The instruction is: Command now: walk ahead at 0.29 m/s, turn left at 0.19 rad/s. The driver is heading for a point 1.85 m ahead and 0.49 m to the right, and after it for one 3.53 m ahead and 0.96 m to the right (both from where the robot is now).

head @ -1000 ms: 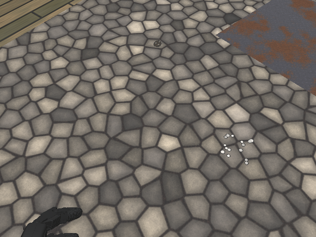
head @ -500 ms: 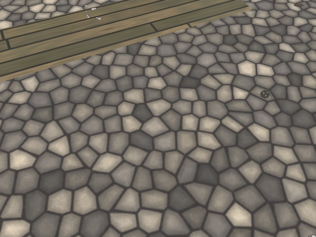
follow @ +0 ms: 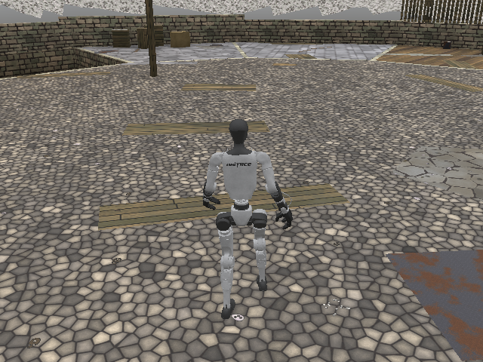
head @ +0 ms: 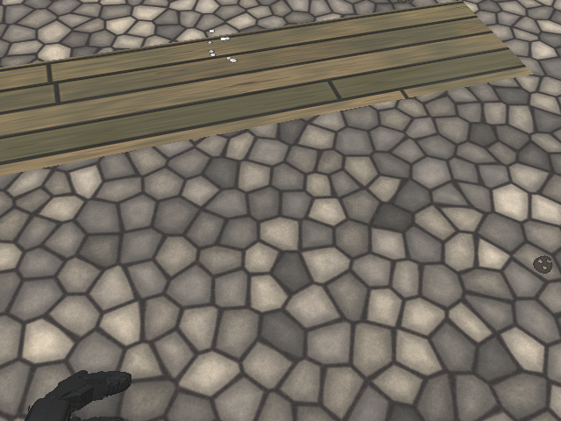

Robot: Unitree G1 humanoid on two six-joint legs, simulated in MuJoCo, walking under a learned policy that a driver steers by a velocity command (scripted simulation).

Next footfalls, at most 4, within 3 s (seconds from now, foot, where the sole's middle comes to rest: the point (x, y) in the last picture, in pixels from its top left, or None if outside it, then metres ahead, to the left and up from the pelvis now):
0.06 right None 0.22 -0.13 -0.78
0.48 left None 0.22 0.10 -0.78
0.90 right None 0.11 -0.14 -0.78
1.40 left None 0.17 0.07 -0.78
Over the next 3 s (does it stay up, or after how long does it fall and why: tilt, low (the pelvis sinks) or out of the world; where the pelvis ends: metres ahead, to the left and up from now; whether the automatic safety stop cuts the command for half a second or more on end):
stays up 0.52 -0.17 0.01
